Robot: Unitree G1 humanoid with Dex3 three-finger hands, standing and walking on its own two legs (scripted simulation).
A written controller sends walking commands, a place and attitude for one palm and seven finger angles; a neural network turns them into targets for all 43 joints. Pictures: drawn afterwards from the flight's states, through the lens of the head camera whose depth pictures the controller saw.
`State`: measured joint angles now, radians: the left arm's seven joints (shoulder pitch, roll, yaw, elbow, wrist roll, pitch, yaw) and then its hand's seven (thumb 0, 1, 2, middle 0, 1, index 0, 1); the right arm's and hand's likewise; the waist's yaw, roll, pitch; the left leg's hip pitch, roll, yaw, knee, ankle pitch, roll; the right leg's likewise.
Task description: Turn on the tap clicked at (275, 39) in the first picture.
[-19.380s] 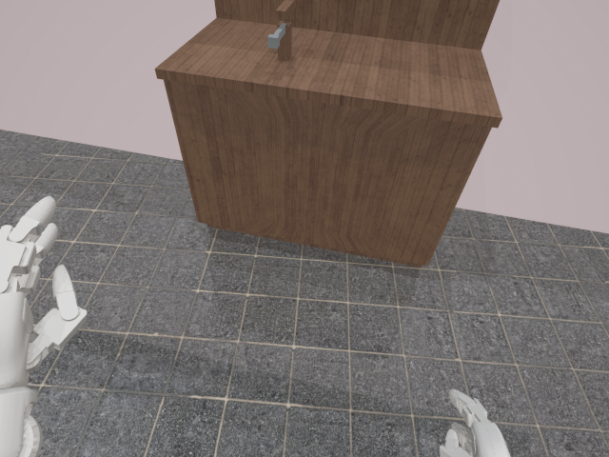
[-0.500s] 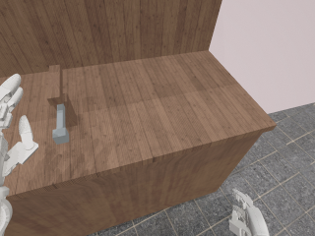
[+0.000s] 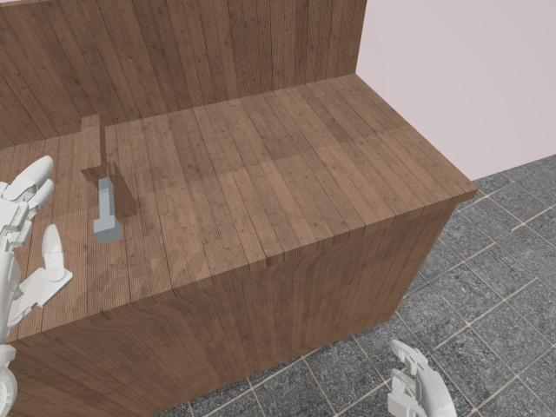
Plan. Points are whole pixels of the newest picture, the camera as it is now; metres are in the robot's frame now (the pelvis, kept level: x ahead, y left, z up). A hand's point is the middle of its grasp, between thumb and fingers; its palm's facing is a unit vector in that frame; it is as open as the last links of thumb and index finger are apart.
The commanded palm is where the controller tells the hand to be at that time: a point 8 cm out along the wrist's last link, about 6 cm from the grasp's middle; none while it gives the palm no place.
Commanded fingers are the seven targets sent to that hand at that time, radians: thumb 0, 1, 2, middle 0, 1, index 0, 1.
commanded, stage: come to a stop and stand still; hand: left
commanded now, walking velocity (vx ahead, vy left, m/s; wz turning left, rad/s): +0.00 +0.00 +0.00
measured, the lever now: (108, 229) +0.34 +0.27 +0.09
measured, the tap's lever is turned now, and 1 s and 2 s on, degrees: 0 0 0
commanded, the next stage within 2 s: look again from close up in 0.32 s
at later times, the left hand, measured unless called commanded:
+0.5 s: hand (49, 273) +0.23 +0.26 +0.17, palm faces +0.40 -0.84 -0.37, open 7.4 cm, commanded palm +0.17 +0.28 +0.18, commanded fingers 0.00 0.90 0.90 -0.20 -0.30 -0.20 -0.30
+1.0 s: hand (57, 264) +0.24 +0.25 +0.17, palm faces +0.39 -0.84 -0.37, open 7.4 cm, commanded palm +0.18 +0.28 +0.18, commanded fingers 0.00 0.90 0.90 -0.20 -0.30 -0.20 -0.30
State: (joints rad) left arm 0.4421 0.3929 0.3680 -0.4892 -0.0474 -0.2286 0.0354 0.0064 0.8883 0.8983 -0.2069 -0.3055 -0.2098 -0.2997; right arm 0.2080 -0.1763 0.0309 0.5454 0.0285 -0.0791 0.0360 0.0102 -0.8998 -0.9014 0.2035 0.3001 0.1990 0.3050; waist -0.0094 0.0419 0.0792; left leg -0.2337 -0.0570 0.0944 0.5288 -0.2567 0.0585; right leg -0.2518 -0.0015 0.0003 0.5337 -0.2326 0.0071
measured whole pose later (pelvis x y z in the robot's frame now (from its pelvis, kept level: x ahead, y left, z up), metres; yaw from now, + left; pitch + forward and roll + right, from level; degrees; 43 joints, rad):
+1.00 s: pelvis +0.02 +0.00 +0.01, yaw +1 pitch -2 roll +0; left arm 0.38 0.37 0.35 -0.45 -0.04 -0.17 0.08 0.01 0.89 0.90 -0.21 -0.31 -0.21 -0.30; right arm 0.19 -0.18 0.03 0.54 0.01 -0.08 -0.02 0.01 -0.90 -0.90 0.20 0.30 0.20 0.30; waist 0.05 -0.04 0.07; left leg -0.16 -0.06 0.08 0.41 -0.22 0.08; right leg -0.18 0.00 -0.02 0.43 -0.22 0.00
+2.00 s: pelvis +0.01 -0.05 +0.01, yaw +0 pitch +0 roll -1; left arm 0.26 0.42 0.43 -0.32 -0.07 -0.22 0.11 0.01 0.89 0.90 -0.21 -0.31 -0.21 -0.30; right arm 0.21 -0.22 0.00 0.57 0.02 -0.13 -0.01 0.01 -0.90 -0.90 0.20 0.30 0.20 0.30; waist 0.04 0.01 0.07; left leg -0.23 0.00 0.04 0.47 -0.23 0.03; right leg -0.23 0.08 -0.03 0.40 -0.17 -0.05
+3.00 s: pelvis +0.01 +0.00 +0.01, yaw +1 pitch -2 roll -1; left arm 0.40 0.35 0.33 -0.43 -0.02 -0.21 0.11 0.01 0.89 0.90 -0.21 -0.31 -0.21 -0.30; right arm 0.21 -0.21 0.02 0.56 0.00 -0.11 -0.03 0.01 -0.90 -0.90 0.20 0.30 0.20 0.30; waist 0.02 -0.01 0.05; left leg -0.18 -0.06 0.05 0.44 -0.23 0.08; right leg -0.17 0.03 -0.04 0.39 -0.18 -0.01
